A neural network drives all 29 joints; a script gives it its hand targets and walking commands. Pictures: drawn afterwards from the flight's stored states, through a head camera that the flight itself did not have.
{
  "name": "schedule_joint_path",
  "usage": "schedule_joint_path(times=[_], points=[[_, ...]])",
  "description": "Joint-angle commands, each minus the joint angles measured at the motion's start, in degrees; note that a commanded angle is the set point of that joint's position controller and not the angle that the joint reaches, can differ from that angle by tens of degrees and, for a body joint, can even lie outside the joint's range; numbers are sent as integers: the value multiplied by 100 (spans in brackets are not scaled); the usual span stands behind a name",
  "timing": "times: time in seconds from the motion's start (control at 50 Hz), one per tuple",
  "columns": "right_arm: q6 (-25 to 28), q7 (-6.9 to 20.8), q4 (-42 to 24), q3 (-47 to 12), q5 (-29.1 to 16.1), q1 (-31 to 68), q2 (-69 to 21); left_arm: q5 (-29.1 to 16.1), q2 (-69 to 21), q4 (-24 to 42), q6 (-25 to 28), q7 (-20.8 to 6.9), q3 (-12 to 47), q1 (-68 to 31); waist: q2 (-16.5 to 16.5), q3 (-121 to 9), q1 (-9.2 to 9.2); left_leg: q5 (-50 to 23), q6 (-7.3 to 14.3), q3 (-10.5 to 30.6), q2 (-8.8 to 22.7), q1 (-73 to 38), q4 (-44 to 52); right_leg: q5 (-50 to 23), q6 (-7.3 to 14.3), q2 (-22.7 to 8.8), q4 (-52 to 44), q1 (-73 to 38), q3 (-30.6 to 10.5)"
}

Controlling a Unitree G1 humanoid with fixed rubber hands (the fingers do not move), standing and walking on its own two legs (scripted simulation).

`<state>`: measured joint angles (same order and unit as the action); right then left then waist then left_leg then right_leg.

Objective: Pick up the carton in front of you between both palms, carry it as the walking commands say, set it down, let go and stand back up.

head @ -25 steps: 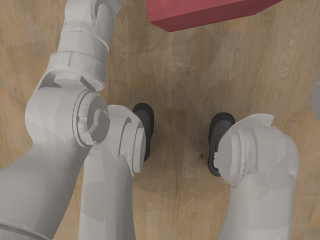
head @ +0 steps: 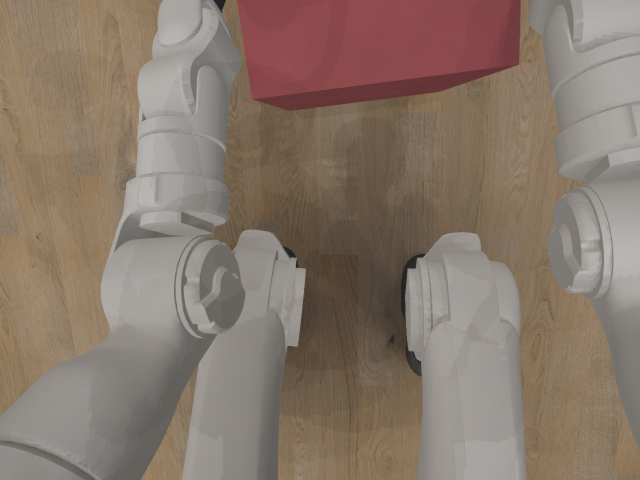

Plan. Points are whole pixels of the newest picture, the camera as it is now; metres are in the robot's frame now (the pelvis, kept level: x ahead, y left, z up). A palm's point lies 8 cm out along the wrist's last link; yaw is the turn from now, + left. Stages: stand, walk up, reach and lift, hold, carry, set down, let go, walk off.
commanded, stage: reach and lift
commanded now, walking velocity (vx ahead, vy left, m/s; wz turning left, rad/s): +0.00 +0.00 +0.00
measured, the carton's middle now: out of the picture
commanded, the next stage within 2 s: none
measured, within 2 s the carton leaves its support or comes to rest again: neither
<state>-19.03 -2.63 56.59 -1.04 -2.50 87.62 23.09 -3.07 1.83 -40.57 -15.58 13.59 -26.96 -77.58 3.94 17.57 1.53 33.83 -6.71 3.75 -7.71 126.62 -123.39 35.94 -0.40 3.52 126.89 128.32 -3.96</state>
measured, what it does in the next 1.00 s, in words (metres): rises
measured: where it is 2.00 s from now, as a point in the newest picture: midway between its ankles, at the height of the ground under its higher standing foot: (346, 327)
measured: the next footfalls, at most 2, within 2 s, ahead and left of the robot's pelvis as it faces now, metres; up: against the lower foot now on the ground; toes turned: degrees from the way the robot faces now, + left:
none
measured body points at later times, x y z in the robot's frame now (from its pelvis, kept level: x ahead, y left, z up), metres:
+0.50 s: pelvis -0.02 +0.02 +0.11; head +0.27 -0.04 +0.45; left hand +0.51 +0.12 +0.05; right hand +0.52 -0.19 +0.04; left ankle +0.11 +0.15 -0.34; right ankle +0.09 -0.12 -0.34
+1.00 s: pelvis +0.03 +0.02 +0.25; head +0.21 -0.02 +0.66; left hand +0.47 +0.13 +0.21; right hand +0.46 -0.18 +0.19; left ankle +0.11 +0.15 -0.34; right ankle +0.09 -0.12 -0.34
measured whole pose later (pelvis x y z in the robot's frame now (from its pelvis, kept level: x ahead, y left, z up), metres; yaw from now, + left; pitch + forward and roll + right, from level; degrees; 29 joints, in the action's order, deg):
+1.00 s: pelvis +0.03 +0.02 +0.25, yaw -6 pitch +35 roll +1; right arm -21.5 -0.4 40.6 20.8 14.3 45.0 -0.7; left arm 12.9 -9.1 -32.0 -18.7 4.5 -29.0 -40.8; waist 0.7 -14.0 1.5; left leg 26.2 -3.7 6.9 -5.6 83.9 -74.8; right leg 25.7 -2.2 5.4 75.5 84.9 -6.9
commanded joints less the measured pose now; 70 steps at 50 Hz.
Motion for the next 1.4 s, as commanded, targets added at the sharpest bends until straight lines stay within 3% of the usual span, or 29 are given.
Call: schedule_joint_path(times=[0.0,0.06,0.1,0.2,0.3,0.38,0.5,0.68,0.96,1.18,1.38], points=[[75,1464,-1853,-1171,-568,2764,-6881,-293,-5518,665,-347,-1690,2833,-3771,-1368,-9879,95,-2519,396,-1228,-316,-2991,1262,-3972,-84,397,-1637,-6154,607],[-84,1613,-539,-333,136,1691,-6980,446,-5517,-98,-473,-1838,2136,-3143,-1244,-7575,117,-1565,416,-1124,-268,-2481,1752,-2451,-70,427,-2310,-4391,691],[-67,1686,-131,221,586,1444,-6938,832,-5428,-152,-461,-1945,1670,-3030,-1142,-6989,114,-1279,432,-1129,-250,-2479,1982,-1881,-39,440,-2616,-3801,719],[63,1721,-436,608,891,2252,-6783,1168,-5571,-316,-489,-1980,1320,-3062,-884,-6978,188,-959,449,-1067,-268,-3117,2557,-1132,38,469,-3089,-3408,847],[-43,1766,-514,527,840,2392,-6919,1029,-5812,-75,-591,-2057,1719,-3328,-764,-7859,1,-727,385,-1067,-252,-3670,2981,-895,52,524,-3513,-4094,885],[-242,1802,-655,362,777,2208,-7307,814,-6130,135,-770,-2194,2134,-3365,-684,-8685,-98,-786,342,-1132,-255,-4002,3264,-1018,17,537,-3807,-4841,890],[-422,1849,-1211,-130,553,1543,-7924,594,-6524,321,-951,-2408,2678,-2587,-783,-9460,-27,-1598,326,-1143,-274,-4604,3632,-1985,-82,566,-4161,-5787,867],[-235,1700,-1613,-495,536,441,-8338,613,-6796,-2,-759,-2537,2889,-1011,-965,-8342,6,-2032,385,-867,-293,-5064,4384,-2564,-163,558,-4874,-6357,689],[103,1589,-1751,-693,685,-1127,-8552,790,-7037,59,-448,-2483,3361,614,-520,-7279,-49,-2168,435,-472,-168,-6854,5992,-2523,-32,539,-6361,-7624,370],[38,1586,-2165,-1083,636,-2183,-8735,887,-7110,135,-510,-2516,3655,1856,-494,-6286,-90,-2187,528,-203,-32,-8341,7320,-2498,-17,432,-7641,-9018,191],[-163,1561,-2667,-1446,587,-3448,-8704,875,-6997,486,-697,-2559,4013,3198,-472,-5379,-117,-3414,525,6,82,-10063,8610,-3710,-43,337,-8912,-10628,17]])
